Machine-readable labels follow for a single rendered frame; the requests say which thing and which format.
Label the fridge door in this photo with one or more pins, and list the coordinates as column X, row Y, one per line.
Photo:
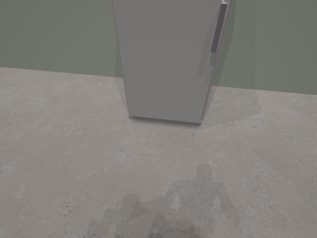
column 165, row 48

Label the handle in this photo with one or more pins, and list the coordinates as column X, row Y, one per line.
column 218, row 27

